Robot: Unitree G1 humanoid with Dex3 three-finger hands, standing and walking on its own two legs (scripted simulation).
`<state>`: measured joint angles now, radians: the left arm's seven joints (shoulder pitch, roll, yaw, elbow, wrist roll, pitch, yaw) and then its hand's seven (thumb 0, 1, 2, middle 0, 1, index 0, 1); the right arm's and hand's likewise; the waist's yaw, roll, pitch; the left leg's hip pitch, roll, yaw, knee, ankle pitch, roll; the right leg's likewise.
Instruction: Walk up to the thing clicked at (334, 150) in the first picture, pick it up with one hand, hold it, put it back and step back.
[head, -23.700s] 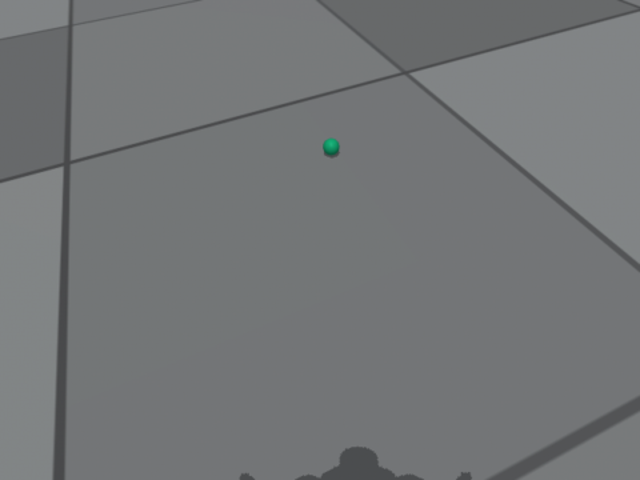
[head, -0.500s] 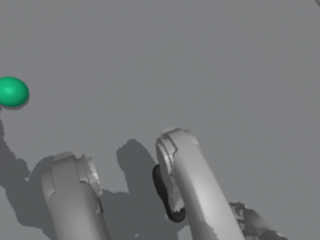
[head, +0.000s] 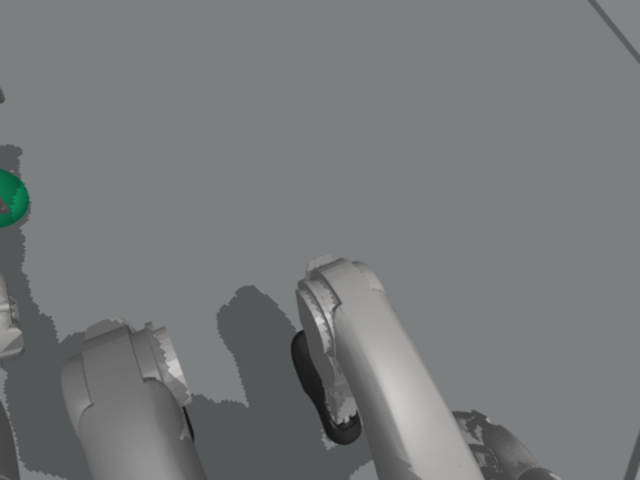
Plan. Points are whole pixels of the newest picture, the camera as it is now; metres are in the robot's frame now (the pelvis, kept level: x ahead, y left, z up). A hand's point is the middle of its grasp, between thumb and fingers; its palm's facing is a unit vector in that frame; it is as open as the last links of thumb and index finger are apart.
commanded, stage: approach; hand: left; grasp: from above
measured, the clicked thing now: out of the picture +0.51 +0.33 -0.28
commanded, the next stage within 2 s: rest palm in 0.24 s
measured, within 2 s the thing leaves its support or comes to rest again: neither
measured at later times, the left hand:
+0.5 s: hand out of the picture +0.48 +0.33 -0.19, palm faces -0.48 -0.12 -0.87, open 13.5 cm
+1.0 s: hand out of the picture +0.49 +0.31 -0.23, palm faces -0.45 -0.12 -0.89, open 13.5 cm
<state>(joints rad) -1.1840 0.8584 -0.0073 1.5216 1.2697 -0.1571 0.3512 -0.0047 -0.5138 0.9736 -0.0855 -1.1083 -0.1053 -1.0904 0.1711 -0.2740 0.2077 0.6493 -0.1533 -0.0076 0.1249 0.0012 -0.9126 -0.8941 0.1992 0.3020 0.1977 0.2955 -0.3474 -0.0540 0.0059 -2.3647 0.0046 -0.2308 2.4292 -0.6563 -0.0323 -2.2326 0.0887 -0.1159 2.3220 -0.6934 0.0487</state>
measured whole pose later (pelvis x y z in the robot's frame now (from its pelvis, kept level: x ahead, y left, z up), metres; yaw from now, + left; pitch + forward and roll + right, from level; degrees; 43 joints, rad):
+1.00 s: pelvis +0.00 +0.00 -0.01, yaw -2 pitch +31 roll -13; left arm -1.17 1.00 0.05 1.69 1.24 -0.14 0.48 0.00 -0.45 1.01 -0.11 -1.09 -0.12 -1.07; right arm 0.14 -0.29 0.31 0.63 -0.20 -0.10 0.14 0.00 -0.91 -0.90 0.20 0.30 0.20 0.30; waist -0.40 -0.11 0.12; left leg -2.37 0.02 -0.26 2.49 -0.68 -0.03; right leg -2.24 0.11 -0.14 2.35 -0.69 0.07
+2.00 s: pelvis +0.00 +0.01 -0.01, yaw -4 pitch +28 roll -15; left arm -1.16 1.06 0.04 1.72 1.23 -0.17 0.55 0.00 -0.39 1.03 -0.13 -1.15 -0.15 -1.13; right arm 0.10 -0.33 0.37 0.61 -0.24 -0.18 0.18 0.00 -0.91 -0.90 0.20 0.30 0.20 0.30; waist -0.42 -0.16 0.19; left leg -2.34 0.03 -0.31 2.51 -0.70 -0.03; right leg -2.20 0.12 -0.17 2.34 -0.69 0.07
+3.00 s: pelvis +0.00 +0.01 -0.01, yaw -5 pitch +28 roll -16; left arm -1.17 1.10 0.04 1.72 1.24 -0.17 0.56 0.00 -0.06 0.72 -0.33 -1.00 -0.39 -0.94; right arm 0.09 -0.34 0.39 0.59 -0.25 -0.17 0.18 0.00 -0.91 -0.90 0.20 0.30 0.20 0.30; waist -0.42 -0.18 0.20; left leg -2.34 0.03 -0.32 2.52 -0.70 -0.03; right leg -2.19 0.12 -0.18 2.33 -0.68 0.07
